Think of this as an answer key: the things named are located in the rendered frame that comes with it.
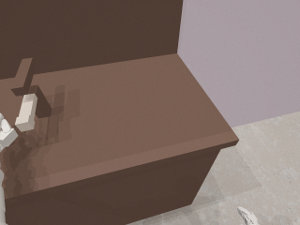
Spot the counter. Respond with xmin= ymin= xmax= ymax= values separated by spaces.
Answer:
xmin=0 ymin=0 xmax=239 ymax=225

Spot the right robot hand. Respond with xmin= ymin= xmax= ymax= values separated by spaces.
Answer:
xmin=237 ymin=206 xmax=259 ymax=225

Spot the tap lever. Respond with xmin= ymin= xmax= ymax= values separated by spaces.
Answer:
xmin=15 ymin=93 xmax=38 ymax=132

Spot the left robot hand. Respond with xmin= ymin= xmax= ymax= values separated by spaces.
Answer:
xmin=0 ymin=113 xmax=18 ymax=152

